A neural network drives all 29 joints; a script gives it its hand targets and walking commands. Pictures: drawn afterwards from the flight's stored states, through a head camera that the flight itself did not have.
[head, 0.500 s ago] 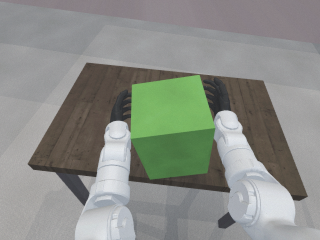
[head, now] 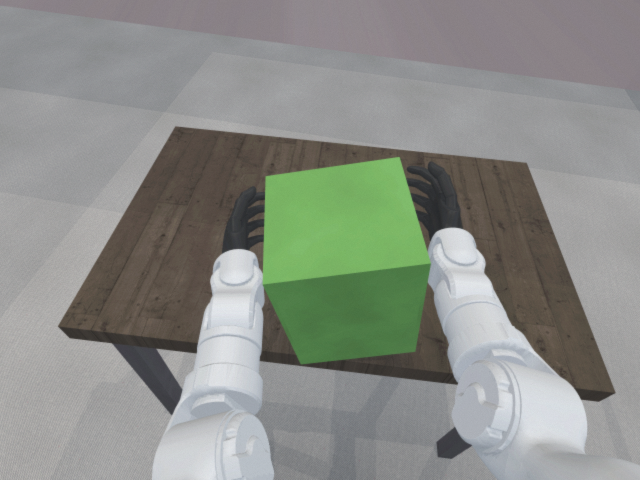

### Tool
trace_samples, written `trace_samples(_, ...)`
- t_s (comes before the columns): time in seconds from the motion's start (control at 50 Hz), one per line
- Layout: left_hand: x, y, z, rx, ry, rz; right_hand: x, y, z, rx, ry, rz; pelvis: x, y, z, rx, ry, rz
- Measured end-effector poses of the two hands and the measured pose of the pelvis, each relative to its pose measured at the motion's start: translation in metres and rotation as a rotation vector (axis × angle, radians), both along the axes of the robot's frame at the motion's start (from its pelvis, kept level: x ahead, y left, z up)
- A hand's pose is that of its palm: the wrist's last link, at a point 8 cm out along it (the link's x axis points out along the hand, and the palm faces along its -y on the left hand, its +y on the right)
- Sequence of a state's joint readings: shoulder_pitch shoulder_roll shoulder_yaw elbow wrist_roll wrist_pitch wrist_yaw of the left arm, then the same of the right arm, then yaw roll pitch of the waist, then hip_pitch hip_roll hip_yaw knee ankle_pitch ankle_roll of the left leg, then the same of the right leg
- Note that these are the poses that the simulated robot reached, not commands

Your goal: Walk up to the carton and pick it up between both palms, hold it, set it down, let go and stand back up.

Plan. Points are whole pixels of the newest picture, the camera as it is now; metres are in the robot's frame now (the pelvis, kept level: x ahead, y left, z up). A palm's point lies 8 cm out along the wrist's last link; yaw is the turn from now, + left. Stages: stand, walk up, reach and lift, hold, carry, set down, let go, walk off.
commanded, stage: set down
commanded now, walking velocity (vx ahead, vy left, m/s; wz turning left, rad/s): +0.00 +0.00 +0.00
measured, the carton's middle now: (345, 270) +0.38 +0.02 +0.03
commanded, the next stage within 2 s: none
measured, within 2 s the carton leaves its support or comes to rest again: rests again in 1.44 s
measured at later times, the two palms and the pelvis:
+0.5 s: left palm (240, 248) +0.37 +0.17 +0.07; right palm (442, 224) +0.42 -0.09 +0.10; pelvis +0.00 +0.00 +0.00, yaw +0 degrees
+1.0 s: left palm (241, 248) +0.37 +0.17 +0.06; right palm (442, 225) +0.42 -0.09 +0.10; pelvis +0.01 +0.00 +0.00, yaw +0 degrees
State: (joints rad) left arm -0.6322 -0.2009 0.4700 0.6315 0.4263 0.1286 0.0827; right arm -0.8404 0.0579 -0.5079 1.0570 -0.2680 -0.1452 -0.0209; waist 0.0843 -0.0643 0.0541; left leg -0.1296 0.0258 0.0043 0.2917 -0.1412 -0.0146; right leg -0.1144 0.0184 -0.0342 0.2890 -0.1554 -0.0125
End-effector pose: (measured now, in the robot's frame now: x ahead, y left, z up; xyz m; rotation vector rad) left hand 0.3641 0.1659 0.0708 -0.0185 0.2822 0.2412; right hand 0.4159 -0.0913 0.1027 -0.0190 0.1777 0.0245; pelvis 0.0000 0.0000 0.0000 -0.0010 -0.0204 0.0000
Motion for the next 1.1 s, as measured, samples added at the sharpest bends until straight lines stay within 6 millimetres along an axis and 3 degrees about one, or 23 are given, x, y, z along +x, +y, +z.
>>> trace_samples(1.0,0.004,-0.001,-0.006,-0.025,-0.016,0.011,0.004,-0.001,-0.005,-0.004,-0.008,0.006,0.007,0.000,0.000,0.001,0.010,-0.001)
trace_samples(1.1,0.003,-0.001,-0.010,-0.017,-0.011,0.034,0.006,-0.001,-0.002,-0.083,-0.024,0.023,0.007,0.000,0.000,0.000,0.010,-0.002)
